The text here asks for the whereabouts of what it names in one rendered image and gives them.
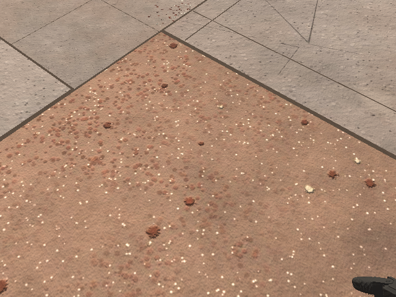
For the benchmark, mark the right robot hand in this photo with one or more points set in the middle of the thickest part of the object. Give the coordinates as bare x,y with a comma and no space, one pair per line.
377,286

